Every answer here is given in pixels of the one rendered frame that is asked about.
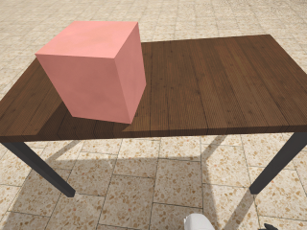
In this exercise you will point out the table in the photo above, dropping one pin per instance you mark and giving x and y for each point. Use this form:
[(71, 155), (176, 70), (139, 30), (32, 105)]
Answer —
[(230, 85)]

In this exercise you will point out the carton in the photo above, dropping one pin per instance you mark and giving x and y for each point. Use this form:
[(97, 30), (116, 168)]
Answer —
[(97, 68)]

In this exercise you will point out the robot right thigh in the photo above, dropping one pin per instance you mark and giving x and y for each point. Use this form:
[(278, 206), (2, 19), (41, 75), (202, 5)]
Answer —
[(197, 222)]

